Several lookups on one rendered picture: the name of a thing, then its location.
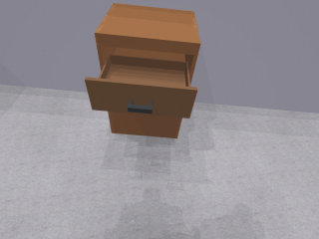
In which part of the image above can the cabinet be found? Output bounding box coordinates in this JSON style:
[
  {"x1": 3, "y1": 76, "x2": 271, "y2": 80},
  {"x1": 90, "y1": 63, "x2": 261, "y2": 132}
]
[{"x1": 95, "y1": 3, "x2": 201, "y2": 138}]

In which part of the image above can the drawer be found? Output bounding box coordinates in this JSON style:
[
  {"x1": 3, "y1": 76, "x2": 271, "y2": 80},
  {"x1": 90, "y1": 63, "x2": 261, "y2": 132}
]
[{"x1": 85, "y1": 54, "x2": 198, "y2": 119}]

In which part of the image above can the handle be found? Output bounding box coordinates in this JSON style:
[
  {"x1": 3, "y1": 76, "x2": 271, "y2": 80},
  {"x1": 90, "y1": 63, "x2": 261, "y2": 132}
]
[{"x1": 128, "y1": 99, "x2": 153, "y2": 114}]

